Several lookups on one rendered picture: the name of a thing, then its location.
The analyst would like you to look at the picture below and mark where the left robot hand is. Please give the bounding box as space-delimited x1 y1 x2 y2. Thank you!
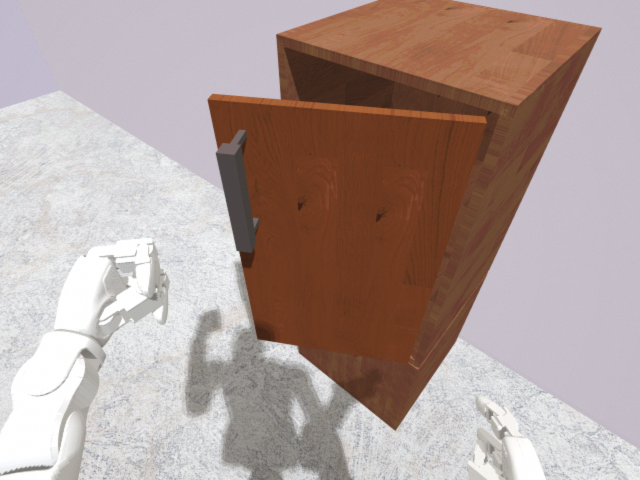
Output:
54 238 170 347

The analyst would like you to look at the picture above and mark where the cupboard door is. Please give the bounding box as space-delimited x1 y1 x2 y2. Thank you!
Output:
207 94 487 364

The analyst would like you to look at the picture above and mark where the handle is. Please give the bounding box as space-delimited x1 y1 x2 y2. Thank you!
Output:
216 130 259 253

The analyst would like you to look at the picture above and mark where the robot left forearm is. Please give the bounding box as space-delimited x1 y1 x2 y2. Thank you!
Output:
0 330 106 480

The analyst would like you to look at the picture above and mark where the right robot hand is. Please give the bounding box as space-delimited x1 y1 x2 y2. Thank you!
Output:
468 395 546 480

